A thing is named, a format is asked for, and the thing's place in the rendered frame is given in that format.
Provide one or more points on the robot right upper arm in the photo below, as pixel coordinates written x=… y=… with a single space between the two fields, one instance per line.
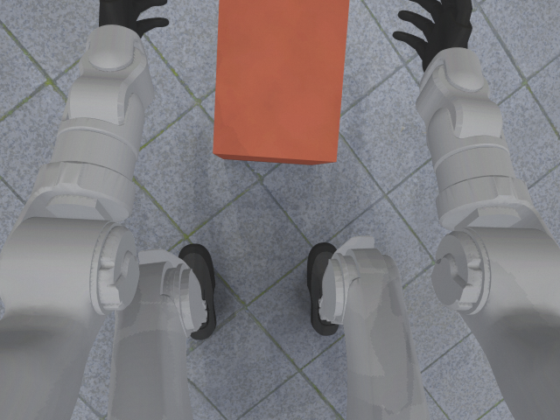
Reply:
x=505 y=284

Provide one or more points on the left robot hand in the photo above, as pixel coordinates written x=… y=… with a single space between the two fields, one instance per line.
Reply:
x=126 y=12

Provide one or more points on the left robot forearm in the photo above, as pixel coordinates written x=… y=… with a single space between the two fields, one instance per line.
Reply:
x=98 y=141

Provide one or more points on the robot left foot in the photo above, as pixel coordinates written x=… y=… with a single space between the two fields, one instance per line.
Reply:
x=199 y=260

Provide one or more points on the right robot forearm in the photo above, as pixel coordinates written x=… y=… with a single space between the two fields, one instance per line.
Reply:
x=470 y=156

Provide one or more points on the robot left upper arm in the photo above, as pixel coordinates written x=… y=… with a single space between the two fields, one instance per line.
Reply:
x=59 y=280

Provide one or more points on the right robot hand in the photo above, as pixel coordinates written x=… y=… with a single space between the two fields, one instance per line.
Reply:
x=452 y=27

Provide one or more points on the carton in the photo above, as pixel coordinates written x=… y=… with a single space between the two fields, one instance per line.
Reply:
x=279 y=78

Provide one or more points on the robot left shin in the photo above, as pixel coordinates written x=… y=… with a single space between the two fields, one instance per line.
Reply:
x=158 y=255

